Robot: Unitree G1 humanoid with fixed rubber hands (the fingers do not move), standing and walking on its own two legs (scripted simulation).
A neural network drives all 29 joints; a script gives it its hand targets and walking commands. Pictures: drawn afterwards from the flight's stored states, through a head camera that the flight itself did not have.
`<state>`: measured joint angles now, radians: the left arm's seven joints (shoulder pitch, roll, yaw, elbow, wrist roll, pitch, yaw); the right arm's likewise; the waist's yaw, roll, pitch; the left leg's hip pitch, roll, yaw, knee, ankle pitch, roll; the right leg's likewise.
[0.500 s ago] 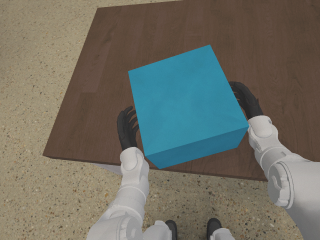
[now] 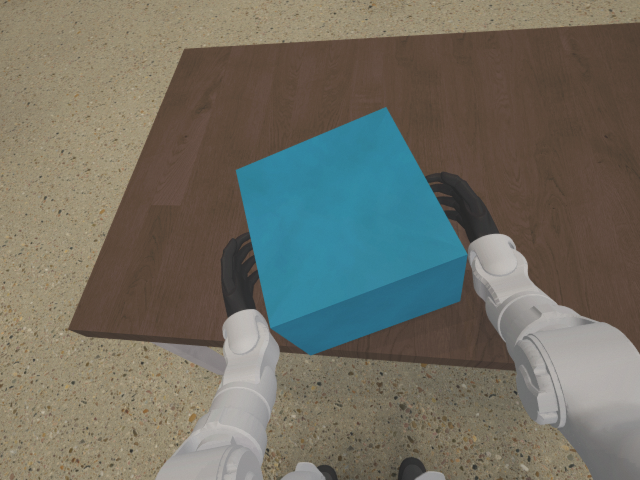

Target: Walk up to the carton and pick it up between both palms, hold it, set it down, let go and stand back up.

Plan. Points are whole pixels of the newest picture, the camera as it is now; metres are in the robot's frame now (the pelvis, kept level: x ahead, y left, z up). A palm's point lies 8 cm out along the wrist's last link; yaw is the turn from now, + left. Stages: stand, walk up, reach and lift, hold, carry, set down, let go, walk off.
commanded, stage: reach and lift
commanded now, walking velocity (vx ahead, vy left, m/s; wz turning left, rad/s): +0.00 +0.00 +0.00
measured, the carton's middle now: (347, 235) +0.45 +0.05 -0.04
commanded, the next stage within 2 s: none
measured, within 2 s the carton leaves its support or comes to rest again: neither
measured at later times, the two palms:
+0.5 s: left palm (207, 289) +0.32 +0.19 +0.07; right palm (511, 209) +0.39 -0.12 +0.12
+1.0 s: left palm (155, 228) +0.34 +0.21 +0.16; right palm (529, 152) +0.39 -0.11 +0.21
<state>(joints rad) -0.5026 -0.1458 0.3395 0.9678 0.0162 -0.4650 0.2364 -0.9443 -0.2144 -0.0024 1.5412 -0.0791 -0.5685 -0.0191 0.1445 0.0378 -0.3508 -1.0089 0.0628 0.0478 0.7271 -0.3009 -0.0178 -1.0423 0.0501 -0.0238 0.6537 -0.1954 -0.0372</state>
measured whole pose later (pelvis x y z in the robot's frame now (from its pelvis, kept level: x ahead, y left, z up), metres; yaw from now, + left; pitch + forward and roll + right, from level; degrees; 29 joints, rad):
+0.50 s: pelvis -0.02 +0.01 +0.02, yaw +1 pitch +14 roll -2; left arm -0.51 -0.04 0.23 0.97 -0.01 -0.18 0.25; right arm -0.88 -0.15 -0.06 1.34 0.03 -0.18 -0.02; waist 0.06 0.05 -0.32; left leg -0.66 0.06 0.02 0.72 -0.31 -0.02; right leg -0.67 0.05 -0.05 0.60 -0.19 -0.04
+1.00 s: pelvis -0.01 +0.02 +0.04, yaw +2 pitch +2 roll -3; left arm -0.65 0.04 0.17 0.93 -0.02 0.16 0.18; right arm -0.88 -0.14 -0.12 1.11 0.06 0.19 -0.09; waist 0.03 0.05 -0.24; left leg -0.35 0.05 0.02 0.60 -0.30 0.00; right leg -0.32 0.04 -0.05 0.44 -0.16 -0.01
